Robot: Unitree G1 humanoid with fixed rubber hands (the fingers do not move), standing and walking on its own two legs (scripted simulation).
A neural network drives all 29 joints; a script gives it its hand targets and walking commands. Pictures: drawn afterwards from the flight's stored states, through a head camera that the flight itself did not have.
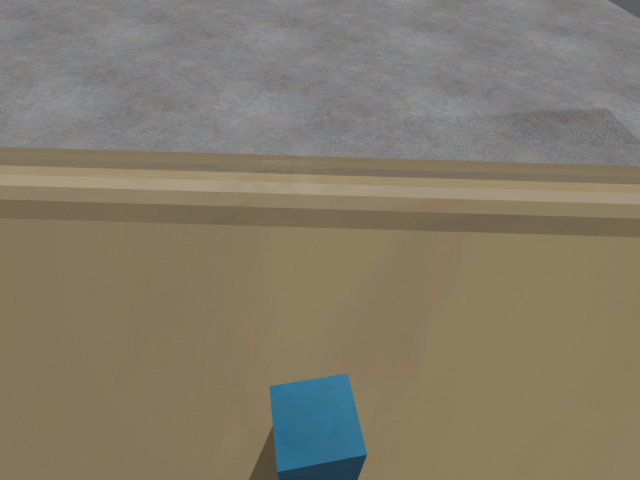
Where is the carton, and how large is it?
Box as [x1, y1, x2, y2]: [269, 373, 366, 479]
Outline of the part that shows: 347,373 269,386 276,464 279,479 357,479 366,452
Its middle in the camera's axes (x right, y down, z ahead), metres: -0.01 +0.53 +1.05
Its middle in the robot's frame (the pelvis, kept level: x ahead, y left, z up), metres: +0.40 +0.00 -0.65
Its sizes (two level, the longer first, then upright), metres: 0.210 0.200 0.250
